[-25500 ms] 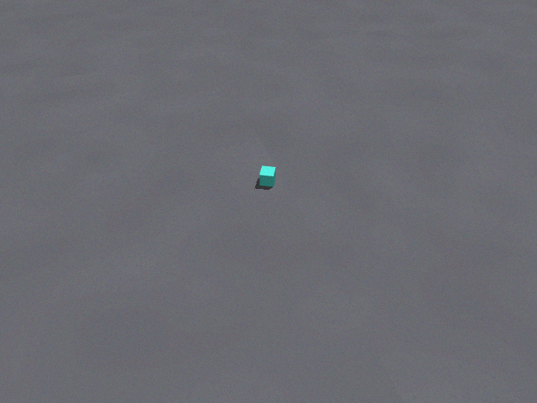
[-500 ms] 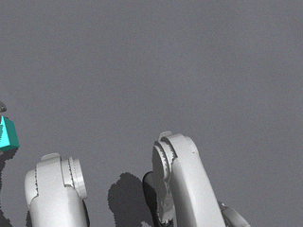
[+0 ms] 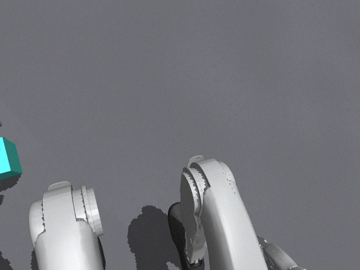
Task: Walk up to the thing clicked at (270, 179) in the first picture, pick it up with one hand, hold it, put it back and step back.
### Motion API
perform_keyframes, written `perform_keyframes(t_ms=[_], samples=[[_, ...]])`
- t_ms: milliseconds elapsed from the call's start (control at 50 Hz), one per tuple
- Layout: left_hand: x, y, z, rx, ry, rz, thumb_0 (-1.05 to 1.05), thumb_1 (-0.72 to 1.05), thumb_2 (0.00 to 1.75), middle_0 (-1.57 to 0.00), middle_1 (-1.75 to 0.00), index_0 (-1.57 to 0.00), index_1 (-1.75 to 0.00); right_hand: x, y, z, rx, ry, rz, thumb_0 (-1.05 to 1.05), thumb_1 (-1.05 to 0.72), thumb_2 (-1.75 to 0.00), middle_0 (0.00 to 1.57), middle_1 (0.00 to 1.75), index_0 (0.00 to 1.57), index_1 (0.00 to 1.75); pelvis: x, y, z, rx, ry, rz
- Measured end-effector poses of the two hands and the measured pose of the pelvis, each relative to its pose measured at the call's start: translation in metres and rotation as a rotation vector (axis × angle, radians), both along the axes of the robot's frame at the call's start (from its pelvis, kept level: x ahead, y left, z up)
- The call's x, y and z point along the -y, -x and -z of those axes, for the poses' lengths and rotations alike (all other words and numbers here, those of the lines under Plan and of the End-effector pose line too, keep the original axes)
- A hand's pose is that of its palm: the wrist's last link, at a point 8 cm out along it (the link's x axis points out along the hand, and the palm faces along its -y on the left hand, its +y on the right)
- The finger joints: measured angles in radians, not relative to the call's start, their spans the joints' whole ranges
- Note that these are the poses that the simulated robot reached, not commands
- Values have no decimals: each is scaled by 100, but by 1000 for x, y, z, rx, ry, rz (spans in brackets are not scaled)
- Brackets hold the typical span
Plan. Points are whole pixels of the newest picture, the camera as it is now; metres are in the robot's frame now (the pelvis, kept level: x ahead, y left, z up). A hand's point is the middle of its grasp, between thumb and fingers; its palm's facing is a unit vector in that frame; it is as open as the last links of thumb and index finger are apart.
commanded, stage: withdraw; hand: left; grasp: from above
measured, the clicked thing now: out of the picture +0.39 +0.34 -0.26
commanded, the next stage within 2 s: home in 0.94 s
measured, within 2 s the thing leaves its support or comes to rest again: neither
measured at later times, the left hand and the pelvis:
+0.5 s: hand out of the picture +0.38 +0.37 -0.04, palm faces -0.46 -0.08 -0.88, open 14.1 cm; pelvis -0.01 +0.00 +0.07, yaw +4 degrees
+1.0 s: hand out of the picture +0.39 +0.34 -0.10, palm faces -0.37 -0.04 -0.93, open 14.0 cm; pelvis -0.03 +0.00 +0.04, yaw +5 degrees
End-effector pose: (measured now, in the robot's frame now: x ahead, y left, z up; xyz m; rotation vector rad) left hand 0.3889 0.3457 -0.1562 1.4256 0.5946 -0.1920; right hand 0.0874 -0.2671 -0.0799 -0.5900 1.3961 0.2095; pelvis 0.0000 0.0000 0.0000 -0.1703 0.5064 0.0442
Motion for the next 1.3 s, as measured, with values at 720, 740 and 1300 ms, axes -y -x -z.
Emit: perform_keyframes(t_ms=[720, 740, 1300], samples=[[-2, 32, -135, -74, 55, 111, 0, -50, 98, -11, -102, -12, -101, 15, -15, -65, 118, 64, 121, 0, -91, -90, 20, 30, 20, 30, 3, 19, -76, -48, -38, -58], [0, 32, -131, -54, 51, 138, 0, -50, 98, -12, -101, -12, -101, 17, -13, -64, 111, 78, 120, 0, -91, -90, 20, 30, 20, 30, 2, 19, -72, -44, -35, -59], [15, 0, -159, 94, -2, -28, 0, -15, 94, -22, -76, -21, -75, -17, 31, -41, 29, -61, 286, 1, -89, -89, 20, 30, 20, 30, 1, 9, -78, -99, -45, -58]])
